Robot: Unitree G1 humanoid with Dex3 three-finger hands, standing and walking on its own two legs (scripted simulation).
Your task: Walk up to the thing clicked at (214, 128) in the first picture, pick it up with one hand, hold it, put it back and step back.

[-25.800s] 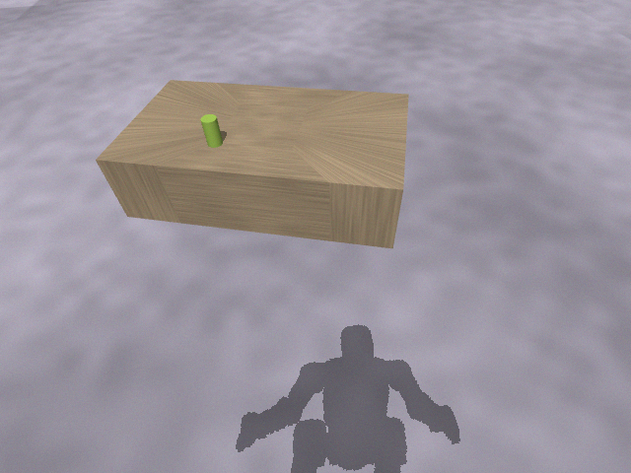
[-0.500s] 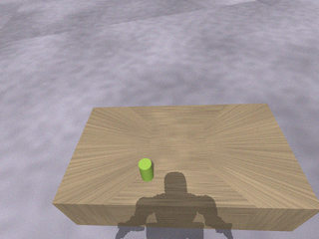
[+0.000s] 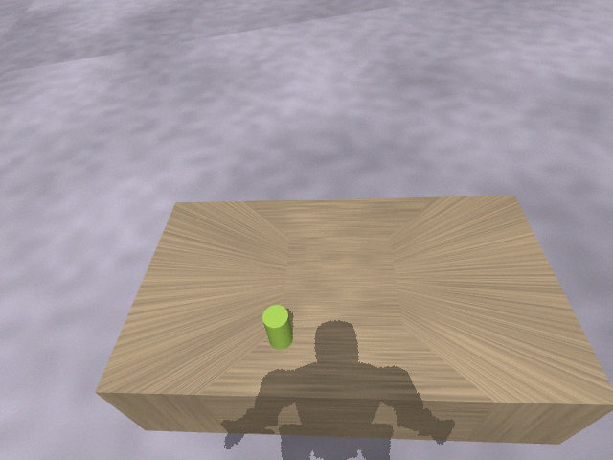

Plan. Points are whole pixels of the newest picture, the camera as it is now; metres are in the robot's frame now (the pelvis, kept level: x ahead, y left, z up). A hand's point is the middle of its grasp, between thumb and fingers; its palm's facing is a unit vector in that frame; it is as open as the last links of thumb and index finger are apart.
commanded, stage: stand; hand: left
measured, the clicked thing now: (278, 327) +0.52 +0.13 -0.39
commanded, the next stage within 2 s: none
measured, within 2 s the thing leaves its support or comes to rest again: neither
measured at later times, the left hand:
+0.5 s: hand out of the picture +0.08 +0.24 -0.15, palm faces +0.00 -0.93 -0.36, open 7.4 cm
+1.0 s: hand out of the picture +0.08 +0.24 -0.15, palm faces +0.00 -0.93 -0.36, open 7.3 cm
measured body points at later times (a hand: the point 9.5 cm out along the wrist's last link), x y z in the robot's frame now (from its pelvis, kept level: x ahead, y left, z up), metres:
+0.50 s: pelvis +0.01 -0.01 +0.00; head +0.01 -0.03 +0.45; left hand +0.08 +0.29 -0.12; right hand +0.08 -0.30 -0.14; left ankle -0.02 +0.13 -0.75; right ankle +0.02 -0.11 -0.75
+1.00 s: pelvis +0.01 -0.02 +0.00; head +0.01 -0.03 +0.45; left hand +0.08 +0.29 -0.12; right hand +0.08 -0.31 -0.14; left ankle -0.02 +0.13 -0.75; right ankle +0.02 -0.11 -0.75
